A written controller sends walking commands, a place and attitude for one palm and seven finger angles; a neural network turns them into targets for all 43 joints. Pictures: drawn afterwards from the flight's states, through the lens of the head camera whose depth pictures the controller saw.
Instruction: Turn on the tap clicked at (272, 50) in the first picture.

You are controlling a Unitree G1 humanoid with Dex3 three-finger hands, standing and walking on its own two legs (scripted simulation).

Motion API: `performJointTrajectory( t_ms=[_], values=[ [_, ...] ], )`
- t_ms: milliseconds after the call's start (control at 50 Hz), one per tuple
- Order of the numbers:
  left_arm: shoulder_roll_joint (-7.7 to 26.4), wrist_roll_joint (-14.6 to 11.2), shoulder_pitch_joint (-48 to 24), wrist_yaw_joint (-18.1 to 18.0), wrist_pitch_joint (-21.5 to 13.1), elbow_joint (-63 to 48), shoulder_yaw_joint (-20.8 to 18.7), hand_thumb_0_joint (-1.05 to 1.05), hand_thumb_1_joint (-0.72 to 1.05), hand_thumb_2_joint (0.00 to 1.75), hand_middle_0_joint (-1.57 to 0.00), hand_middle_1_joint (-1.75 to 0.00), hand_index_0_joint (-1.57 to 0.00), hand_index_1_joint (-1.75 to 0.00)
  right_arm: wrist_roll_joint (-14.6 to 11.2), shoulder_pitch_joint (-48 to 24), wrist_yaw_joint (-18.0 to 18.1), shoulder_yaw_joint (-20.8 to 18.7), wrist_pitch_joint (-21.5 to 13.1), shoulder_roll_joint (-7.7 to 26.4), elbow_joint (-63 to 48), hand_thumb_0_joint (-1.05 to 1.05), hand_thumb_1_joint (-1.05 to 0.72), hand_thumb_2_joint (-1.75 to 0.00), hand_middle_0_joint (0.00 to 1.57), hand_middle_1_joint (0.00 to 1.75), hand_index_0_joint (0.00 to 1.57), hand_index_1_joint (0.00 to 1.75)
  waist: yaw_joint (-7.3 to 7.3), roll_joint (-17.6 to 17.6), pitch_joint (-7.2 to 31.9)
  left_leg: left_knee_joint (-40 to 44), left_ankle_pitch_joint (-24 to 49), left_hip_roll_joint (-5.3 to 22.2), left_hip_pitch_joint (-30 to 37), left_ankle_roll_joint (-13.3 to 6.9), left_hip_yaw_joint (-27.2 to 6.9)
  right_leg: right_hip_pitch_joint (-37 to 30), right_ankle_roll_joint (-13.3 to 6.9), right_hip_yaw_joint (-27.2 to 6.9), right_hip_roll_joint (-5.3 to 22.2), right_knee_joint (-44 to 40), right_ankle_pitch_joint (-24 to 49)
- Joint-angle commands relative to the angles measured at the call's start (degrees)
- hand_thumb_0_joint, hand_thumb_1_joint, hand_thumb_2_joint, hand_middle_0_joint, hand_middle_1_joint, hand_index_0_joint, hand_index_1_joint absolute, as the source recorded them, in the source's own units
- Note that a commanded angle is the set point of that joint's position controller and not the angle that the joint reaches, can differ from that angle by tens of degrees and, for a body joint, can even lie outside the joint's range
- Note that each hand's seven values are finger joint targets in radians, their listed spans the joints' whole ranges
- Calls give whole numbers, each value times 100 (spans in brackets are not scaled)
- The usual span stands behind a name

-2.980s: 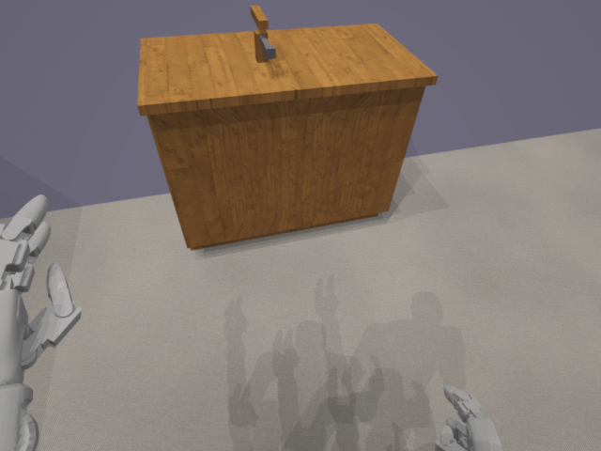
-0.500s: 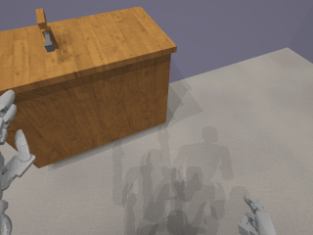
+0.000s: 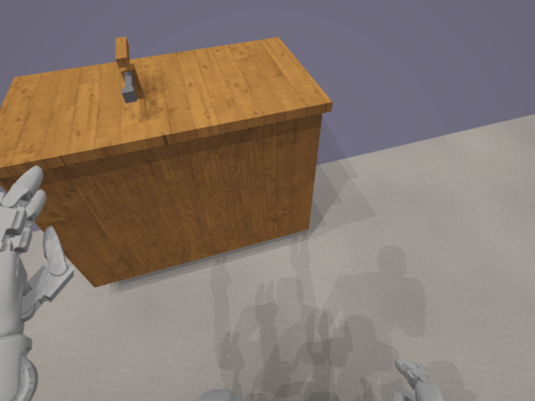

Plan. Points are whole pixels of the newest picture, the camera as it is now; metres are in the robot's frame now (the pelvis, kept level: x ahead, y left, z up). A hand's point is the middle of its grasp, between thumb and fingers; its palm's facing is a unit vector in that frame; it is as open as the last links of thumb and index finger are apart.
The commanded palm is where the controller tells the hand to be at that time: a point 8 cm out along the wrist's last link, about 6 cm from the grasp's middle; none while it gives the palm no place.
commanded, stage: take the last steps up to it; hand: left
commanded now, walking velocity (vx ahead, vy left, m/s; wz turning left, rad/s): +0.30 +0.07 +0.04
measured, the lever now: (129, 94) +0.77 +0.40 +0.05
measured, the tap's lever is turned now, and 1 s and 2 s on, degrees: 0 0 0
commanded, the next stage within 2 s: come to a stop and stand still in 1.56 s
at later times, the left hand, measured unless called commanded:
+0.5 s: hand (83, 194) +0.31 +0.25 +0.19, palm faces +0.37 -0.81 -0.45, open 7.4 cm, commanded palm +0.26 +0.30 +0.18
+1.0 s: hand (106, 136) +0.43 +0.27 +0.19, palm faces +0.44 -0.82 -0.37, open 7.4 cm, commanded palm +0.37 +0.30 +0.18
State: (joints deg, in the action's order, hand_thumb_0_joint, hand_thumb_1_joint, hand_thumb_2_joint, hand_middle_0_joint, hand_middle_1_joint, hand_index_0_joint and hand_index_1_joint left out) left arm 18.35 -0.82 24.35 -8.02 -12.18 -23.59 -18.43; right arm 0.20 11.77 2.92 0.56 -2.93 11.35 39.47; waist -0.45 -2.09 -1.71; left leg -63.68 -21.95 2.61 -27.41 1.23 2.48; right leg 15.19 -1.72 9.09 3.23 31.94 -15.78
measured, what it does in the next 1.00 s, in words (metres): walks ahead: left foot, then right foot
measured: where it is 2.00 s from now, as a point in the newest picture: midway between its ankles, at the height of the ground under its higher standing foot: (285, 374)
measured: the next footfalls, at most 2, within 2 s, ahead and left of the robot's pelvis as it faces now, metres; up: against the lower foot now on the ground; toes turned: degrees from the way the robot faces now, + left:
left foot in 0.20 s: +0.12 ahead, +0.15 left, +0.00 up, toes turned +9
right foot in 0.56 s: +0.20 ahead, -0.10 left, +0.00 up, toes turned -10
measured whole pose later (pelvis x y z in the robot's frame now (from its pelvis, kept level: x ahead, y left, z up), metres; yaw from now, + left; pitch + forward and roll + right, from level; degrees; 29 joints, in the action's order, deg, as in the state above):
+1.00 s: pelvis +0.20 +0.02 +0.00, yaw +0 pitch -1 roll +0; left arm 22.0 -1.6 23.0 -10.0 -13.2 -27.8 -22.5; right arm -0.5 11.2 4.1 -1.8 -5.4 10.7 34.4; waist 0.8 2.1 -2.3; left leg -32.9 -14.9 4.3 -16.8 -0.4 8.0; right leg 23.4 0.5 3.9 2.5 60.0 -29.0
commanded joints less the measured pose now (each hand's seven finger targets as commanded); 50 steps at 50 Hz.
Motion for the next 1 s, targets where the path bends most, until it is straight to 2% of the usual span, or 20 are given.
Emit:
performJointTrajectory(
  t_ms=[0,140,160,200,220,260,340,480,500,540,560,580,620,680,820,840,860,900,940,980],
  values=[
    [1285,-22,-242,-149,-465,-1485,-889,0,90,90,-20,-30,-20,-30,-6,-657,117,-252,-293,510,-1103,0,-90,-90,20,30,20,30,34,904,469,1147,282,318,-258,-24,101,-555,-625,-1306,1536,-1755,321],
    [1152,-37,-450,-342,-387,-1893,-759,0,90,90,-20,-30,-20,-30,2,-322,222,-373,-424,582,-1310,0,-90,-90,20,30,20,30,45,580,732,3725,690,-14,1719,-138,800,-308,-344,-955,984,-766,-556],
    [1146,-42,-501,-338,-407,-1887,-753,0,90,90,-20,-30,-20,-30,-25,-246,263,-425,-427,687,-1330,0,-90,-90,20,30,20,30,108,-85,747,4019,625,253,2262,-284,391,142,-161,-802,721,23,-532],
    [1111,-22,-623,-293,-521,-1882,-661,0,90,90,-20,-30,-20,-30,-50,-311,222,-422,-446,754,-1398,0,-90,-90,20,30,20,30,134,-1900,764,4865,855,2062,2904,-1219,-2389,1789,220,-311,-138,2651,-2083],
    [1334,19,-537,-284,-533,-1628,-870,0,90,90,-20,-30,-20,-30,-10,-375,206,-336,-503,626,-1286,0,-90,-90,20,30,20,30,148,-1588,549,5051,545,2316,2505,-1531,-2829,2118,189,-723,51,3306,-1855],
    [1201,20,-446,-216,-511,-1819,-770,0,90,90,-20,-30,-20,-30,-56,-353,130,-399,-534,669,-1180,0,-90,-90,20,30,20,30,139,-917,370,4775,1228,2065,2449,-1556,-2108,2503,272,-833,279,3409,-1340],
    [1042,-5,140,-175,-469,-2081,-752,0,90,90,-20,-30,-20,-30,-42,-311,57,-375,-625,649,-1167,0,-90,-90,20,30,20,30,64,-1117,635,4667,1939,1513,2052,-1132,-634,1618,337,-327,199,2164,-620],
    [1110,-26,-91,-177,-308,-1386,-854,0,90,90,-20,-30,-20,-30,-29,-406,152,-292,-511,609,-1151,0,-90,-90,20,30,20,30,50,-753,642,3828,1161,1218,1384,-696,37,-387,322,329,-261,-284,10],
    [1127,-5,-170,-175,-285,-1341,-819,0,90,90,-20,-30,-20,-30,-42,-431,156,-276,-482,569,-1176,0,-90,-90,20,30,20,30,46,-442,758,3164,1013,1033,1045,-599,218,-930,192,53,-101,-622,56],
    [1542,12,-240,-214,-284,-1242,-1100,0,90,90,-20,-30,-20,-30,-53,-491,125,-217,-430,380,-1238,0,-90,-90,20,30,20,30,-32,1847,827,284,-882,-96,-1085,-194,586,-2064,-844,-3384,1931,-1477,681],
    [1448,-79,-364,-176,-303,-1159,-1088,0,90,90,-20,-30,-20,-30,-16,-494,81,-315,-471,543,-1157,0,-90,-90,20,30,20,30,-62,1853,852,-449,-857,48,-1156,-121,-131,-1699,-951,-3668,2184,-1718,37],
    [1422,-97,-317,-137,-334,-1210,-1044,0,90,90,-20,-30,-20,-30,-45,-498,46,-343,-448,564,-1102,0,-90,-90,20,30,20,30,-14,1686,619,-849,-580,169,-1291,-70,-350,-1437,-1034,-3653,2191,-1792,-436],
    [1355,-47,-267,-114,-434,-1486,-1010,0,90,90,-20,-30,-20,-30,-55,-632,26,-254,-335,502,-1029,0,-90,-90,20,30,20,30,30,933,450,-683,-174,410,-1219,19,-324,-1081,-935,-2431,1919,-1679,29],
    [1306,-25,-113,-169,-493,-1737,-999,0,90,90,-20,-30,-20,-30,-23,-619,71,-247,-285,508,-1086,0,-90,-90,20,30,20,30,67,876,530,778,151,457,-322,-17,-2,-410,-717,-1319,1590,-1592,714],
    [1212,-73,-212,-352,-424,-2080,-894,0,90,90,-20,-30,-20,-30,-15,-325,220,-365,-400,556,-1346,0,-90,-90,20,30,20,30,44,306,826,3778,914,46,1792,-130,753,-357,-318,-795,916,-393,-100],
    [1196,-68,-305,-345,-448,-2068,-877,0,90,90,-20,-30,-20,-30,-36,-272,250,-426,-395,699,-1382,0,-90,-90,20,30,20,30,111,-451,817,4081,826,462,2288,-364,76,200,-115,-631,603,452,-254],
    [1114,-84,-420,-340,-477,-2067,-835,0,90,90,-20,-30,-20,-30,-73,-263,228,-454,-389,816,-1407,0,-90,-90,20,30,20,30,131,-1504,845,4382,1364,1461,2864,-855,-1490,1233,181,-167,-45,1776,-1088],
    [1341,-62,-541,-245,-552,-1677,-904,0,90,90,-20,-30,-20,-30,-25,-395,191,-352,-497,612,-1363,0,-90,-90,20,30,20,30,138,-1632,500,4900,935,2264,2497,-1530,-2909,2159,164,-810,31,3366,-1859],
    [1168,-46,-320,-186,-531,-1833,-781,0,90,90,-20,-30,-20,-30,-89,-299,116,-410,-532,648,-1229,0,-90,-90,20,30,20,30,128,-877,524,4547,1804,1961,2718,-1508,-2011,2508,243,-823,194,3309,-1399],
    [1053,-61,-27,-164,-478,-2059,-730,0,90,90,-20,-30,-20,-30,-84,-275,61,-402,-554,662,-1218,0,-90,-90,20,30,20,30,93,-1020,619,4526,2145,1626,2375,-1272,-1137,2090,289,-570,188,2784,-949]
  ],
)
